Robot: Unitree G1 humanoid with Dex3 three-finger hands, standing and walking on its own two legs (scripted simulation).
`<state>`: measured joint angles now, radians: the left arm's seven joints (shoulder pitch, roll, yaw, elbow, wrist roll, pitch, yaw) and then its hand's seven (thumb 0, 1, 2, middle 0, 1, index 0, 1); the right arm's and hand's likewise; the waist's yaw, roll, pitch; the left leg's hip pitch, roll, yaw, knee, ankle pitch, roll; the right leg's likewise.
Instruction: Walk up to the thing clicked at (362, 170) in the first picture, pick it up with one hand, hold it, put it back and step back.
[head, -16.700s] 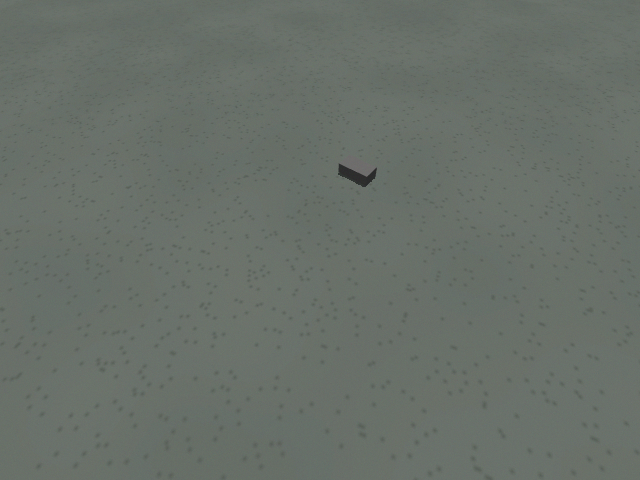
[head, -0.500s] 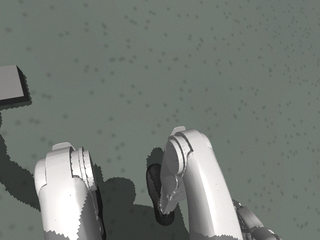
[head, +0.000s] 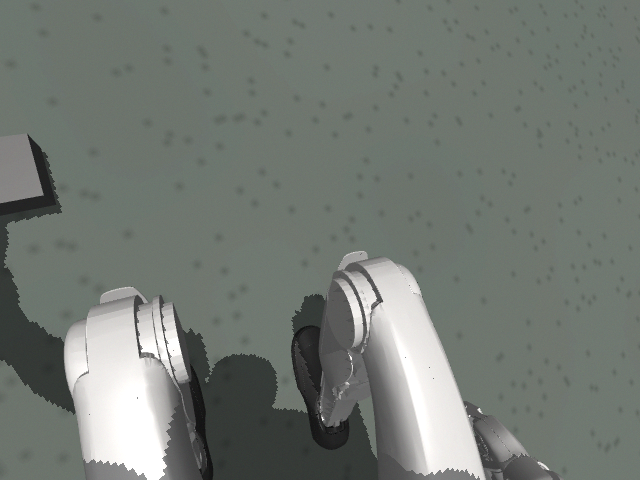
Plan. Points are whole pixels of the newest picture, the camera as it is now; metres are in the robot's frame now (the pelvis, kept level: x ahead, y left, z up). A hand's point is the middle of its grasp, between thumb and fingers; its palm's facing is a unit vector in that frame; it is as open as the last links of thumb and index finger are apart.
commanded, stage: rise first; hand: left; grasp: from above
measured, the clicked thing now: out of the picture +0.47 +0.40 -0.29
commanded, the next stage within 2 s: approach in 0.20 s
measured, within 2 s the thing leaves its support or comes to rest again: neither
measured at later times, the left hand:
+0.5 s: hand out of the picture +0.42 +0.43 -0.17, palm faces -0.45 -0.12 -0.88, open 14.1 cm
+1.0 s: hand out of the picture +0.43 +0.40 -0.17, palm faces -0.53 -0.17 -0.83, open 14.2 cm
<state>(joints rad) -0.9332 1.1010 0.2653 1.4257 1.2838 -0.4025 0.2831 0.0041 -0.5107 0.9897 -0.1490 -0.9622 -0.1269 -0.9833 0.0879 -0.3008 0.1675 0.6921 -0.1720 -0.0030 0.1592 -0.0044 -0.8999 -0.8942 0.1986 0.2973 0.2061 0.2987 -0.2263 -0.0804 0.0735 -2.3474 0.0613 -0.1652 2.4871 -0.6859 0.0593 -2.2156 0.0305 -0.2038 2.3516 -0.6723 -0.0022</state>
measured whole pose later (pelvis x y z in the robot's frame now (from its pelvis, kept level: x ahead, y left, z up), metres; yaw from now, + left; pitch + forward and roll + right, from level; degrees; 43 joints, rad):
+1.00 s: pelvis +0.00 +0.00 +0.01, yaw +0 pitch +30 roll -11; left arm -1.02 1.11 0.16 1.53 1.20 -0.30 0.21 0.01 -0.54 0.99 -0.07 -1.03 -0.08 -1.02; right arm 0.12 -0.32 0.23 0.64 -0.14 -0.01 0.15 0.00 -0.89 -0.88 0.20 0.30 0.21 0.30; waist -0.30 -0.07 0.11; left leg -2.34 0.07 -0.15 2.45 -0.67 0.06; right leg -2.22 0.04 -0.19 2.33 -0.65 0.00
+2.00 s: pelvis +0.00 +0.00 -0.01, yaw -2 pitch +27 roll -14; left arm -1.07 1.19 0.17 1.67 1.35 -0.32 0.50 0.00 -0.56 1.01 -0.07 -0.96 -0.05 -0.98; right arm 0.10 -0.33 0.29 0.63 -0.22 -0.10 0.15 0.00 -0.89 -0.89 0.20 0.30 0.21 0.30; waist -0.35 -0.16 0.14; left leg -2.38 0.07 -0.20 2.54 -0.69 0.06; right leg -2.23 0.05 -0.23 2.37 -0.65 0.01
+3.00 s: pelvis +0.00 +0.01 -0.01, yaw -4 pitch +26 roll -16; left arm -1.05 1.24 0.16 1.66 1.28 -0.31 0.49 0.00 -0.49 0.95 -0.07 -1.07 -0.09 -1.05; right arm 0.05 -0.35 0.38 0.60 -0.24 -0.16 0.18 0.00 -0.90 -0.90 0.20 0.30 0.21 0.30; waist -0.35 -0.19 0.22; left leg -2.35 0.06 -0.25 2.56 -0.72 0.05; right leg -2.20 0.07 -0.27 2.36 -0.67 0.02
